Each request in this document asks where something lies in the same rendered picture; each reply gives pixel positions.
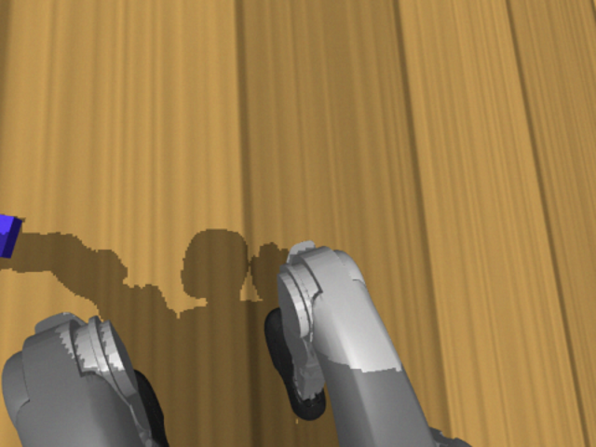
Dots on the right robot foot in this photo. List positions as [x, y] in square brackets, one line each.
[281, 356]

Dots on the left robot foot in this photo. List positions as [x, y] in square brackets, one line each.
[152, 409]

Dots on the small box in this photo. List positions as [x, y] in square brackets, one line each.
[9, 230]

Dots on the right robot hand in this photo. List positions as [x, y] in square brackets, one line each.
[442, 441]

